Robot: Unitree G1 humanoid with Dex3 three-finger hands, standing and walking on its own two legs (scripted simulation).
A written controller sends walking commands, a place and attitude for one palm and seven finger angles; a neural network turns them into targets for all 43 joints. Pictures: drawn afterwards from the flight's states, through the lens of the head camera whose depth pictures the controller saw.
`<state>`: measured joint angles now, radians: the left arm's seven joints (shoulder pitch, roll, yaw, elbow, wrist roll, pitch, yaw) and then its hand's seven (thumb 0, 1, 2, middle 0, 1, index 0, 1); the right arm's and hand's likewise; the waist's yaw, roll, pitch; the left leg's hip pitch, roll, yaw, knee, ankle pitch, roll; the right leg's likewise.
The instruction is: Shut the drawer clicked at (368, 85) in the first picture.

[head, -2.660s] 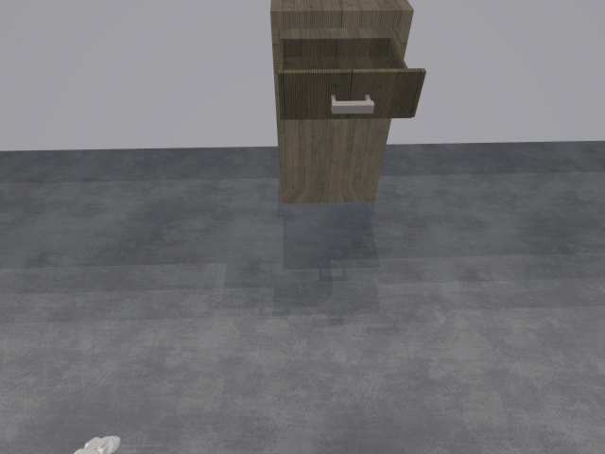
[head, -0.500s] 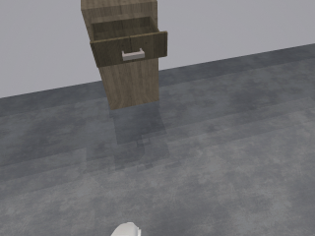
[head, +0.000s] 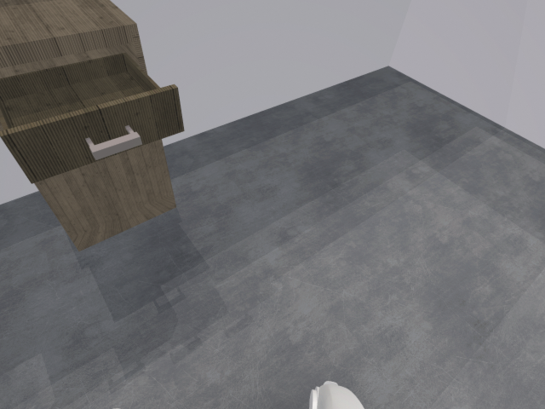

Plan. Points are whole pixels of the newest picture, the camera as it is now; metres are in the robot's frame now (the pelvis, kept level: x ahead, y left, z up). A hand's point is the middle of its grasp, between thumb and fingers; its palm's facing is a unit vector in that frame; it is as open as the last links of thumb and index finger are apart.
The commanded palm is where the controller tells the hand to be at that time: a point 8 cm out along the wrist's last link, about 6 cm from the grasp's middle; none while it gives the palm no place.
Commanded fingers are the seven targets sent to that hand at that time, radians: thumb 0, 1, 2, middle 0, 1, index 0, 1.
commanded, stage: walk to a spot facing it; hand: left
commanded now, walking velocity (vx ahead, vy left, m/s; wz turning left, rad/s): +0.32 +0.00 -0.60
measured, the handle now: (113, 140) +0.69 +0.44 -0.06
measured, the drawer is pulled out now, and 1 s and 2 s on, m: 0.30 0.30 0.30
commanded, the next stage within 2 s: turn to face it in 0.94 s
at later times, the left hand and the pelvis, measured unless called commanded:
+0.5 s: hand (223, 316) +0.32 +0.11 -0.17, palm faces -0.24 -0.95 -0.22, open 7.2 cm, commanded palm none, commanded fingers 0.00 0.90 0.90 -0.20 -0.30 -0.20 -0.30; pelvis +0.18 -0.05 -0.01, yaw -15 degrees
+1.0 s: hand (232, 258) +0.46 +0.11 -0.18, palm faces -0.40 -0.91 -0.13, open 7.4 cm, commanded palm none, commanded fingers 0.00 0.90 0.90 -0.20 -0.30 -0.20 -0.30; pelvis +0.35 -0.04 +0.00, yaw -30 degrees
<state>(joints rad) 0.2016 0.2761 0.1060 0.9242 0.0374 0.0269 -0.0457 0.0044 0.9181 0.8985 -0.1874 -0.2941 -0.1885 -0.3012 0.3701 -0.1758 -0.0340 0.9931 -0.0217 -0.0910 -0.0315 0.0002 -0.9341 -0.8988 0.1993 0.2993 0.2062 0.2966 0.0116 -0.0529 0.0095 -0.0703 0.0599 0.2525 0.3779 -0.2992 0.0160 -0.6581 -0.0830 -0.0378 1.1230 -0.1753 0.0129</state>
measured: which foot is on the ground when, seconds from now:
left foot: down 0.00-0.24, up 0.26-0.70, down 0.72-1.00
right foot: up 0.00-0.22, down 0.24-0.72, up 0.74-1.00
